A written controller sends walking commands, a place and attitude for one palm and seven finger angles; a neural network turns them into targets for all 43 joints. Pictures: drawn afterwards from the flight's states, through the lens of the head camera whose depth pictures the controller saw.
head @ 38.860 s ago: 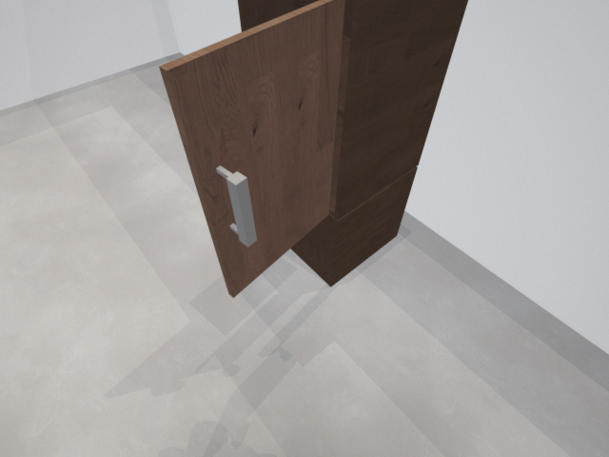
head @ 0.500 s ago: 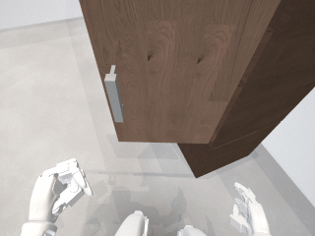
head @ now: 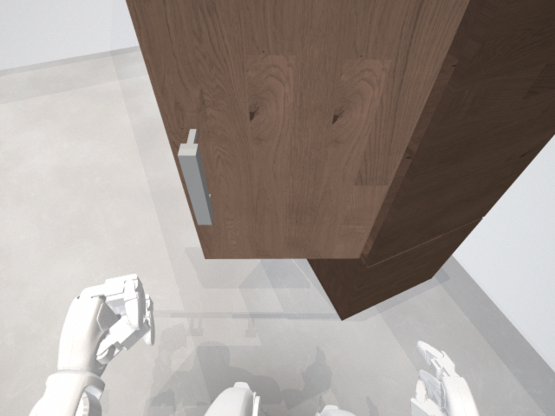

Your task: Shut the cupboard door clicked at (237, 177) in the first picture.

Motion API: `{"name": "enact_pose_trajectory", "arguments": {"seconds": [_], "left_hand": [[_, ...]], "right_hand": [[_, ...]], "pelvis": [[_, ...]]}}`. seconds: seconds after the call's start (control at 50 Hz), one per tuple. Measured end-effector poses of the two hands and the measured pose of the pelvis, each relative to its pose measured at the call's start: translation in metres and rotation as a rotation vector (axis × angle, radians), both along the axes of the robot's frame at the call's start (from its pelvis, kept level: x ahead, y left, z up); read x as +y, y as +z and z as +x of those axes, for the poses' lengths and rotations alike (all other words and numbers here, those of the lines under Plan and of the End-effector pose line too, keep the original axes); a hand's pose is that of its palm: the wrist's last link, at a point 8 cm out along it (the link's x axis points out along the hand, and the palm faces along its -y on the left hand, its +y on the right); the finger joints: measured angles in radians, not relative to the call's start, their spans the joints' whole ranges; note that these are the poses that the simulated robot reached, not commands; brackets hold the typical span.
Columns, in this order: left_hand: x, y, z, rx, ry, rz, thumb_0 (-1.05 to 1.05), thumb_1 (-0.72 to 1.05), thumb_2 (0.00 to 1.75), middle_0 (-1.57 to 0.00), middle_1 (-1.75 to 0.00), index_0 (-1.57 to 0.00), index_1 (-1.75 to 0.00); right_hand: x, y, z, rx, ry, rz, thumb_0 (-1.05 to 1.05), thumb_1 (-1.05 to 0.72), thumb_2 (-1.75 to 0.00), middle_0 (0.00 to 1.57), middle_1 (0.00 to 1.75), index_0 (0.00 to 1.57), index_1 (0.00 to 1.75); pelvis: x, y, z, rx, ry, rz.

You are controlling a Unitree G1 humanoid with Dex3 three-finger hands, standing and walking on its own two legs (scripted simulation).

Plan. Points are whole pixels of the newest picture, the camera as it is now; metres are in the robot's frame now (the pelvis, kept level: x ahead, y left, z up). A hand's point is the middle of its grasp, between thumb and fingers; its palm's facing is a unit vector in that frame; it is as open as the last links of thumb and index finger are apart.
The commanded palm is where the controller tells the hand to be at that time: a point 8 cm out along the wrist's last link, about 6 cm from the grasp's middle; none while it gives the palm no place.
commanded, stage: raise the hand and make a fist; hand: left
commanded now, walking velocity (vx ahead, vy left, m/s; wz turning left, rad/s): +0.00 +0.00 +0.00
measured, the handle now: (199, 179) +0.47 +0.17 +0.05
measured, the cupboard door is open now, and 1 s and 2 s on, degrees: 66 66 66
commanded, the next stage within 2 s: bring the fist close to the handle in 0.20 s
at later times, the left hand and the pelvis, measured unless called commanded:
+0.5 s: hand (162, 309) +0.24 +0.17 +0.06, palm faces +0.04 -1.00 -0.01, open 3.1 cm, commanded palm +0.23 +0.22 +0.06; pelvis +0.00 +0.00 -0.01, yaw +0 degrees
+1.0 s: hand (200, 258) +0.32 +0.14 +0.05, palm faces +0.04 -1.00 +0.00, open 3.1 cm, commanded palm +0.30 +0.19 +0.06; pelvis +0.00 +0.00 +0.00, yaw +0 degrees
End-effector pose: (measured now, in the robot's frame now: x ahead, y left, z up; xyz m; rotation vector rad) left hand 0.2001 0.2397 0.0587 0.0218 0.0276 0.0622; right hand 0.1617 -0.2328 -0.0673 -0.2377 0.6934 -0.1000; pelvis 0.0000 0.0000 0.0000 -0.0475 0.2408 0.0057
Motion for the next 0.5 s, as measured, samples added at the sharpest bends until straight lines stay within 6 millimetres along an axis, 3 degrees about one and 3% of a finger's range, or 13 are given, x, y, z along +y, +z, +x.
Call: {"name": "enact_pose_trajectory", "arguments": {"seconds": [0.36,0.5], "left_hand": [[-0.007,0.000,-0.002,-0.013,0.000,0.000,0.02,0.90,0.90,-1.30,-1.50,-1.30,-1.50],[-0.017,-0.003,0.020,-0.039,-0.019,-0.010,0.02,0.90,0.90,-1.30,-1.50,-1.30,-1.50]], "right_hand": [[0.003,-0.004,0.011,-0.015,0.021,0.021,0.01,-0.90,-0.89,0.20,0.30,0.21,0.30],[0.003,-0.009,0.009,-0.002,0.028,0.017,0.01,-0.90,-0.89,0.20,0.30,0.21,0.30]], "pelvis": [[-0.004,-0.003,-0.001,0.001,0.003,0.003],[-0.005,-0.006,-0.003,0.007,0.007,0.002]]}}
